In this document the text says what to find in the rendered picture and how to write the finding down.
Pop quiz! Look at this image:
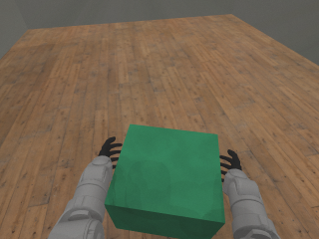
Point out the left robot upper arm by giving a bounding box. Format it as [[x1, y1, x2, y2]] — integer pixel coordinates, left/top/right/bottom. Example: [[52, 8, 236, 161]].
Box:
[[48, 218, 105, 239]]

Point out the carton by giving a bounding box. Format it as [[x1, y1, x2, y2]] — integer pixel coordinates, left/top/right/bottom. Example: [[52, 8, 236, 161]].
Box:
[[104, 124, 225, 239]]

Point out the right robot hand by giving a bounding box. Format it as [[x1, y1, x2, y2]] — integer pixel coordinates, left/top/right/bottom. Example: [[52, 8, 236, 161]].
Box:
[[220, 149, 242, 182]]

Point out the right robot forearm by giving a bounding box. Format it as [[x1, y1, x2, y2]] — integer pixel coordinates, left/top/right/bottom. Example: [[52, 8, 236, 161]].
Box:
[[222, 168, 281, 239]]

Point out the left robot forearm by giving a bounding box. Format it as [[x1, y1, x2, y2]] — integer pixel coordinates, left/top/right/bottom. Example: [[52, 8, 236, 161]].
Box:
[[47, 155, 113, 239]]

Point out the left robot hand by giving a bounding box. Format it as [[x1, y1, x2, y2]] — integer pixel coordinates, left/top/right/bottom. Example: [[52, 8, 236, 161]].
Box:
[[98, 136, 122, 169]]

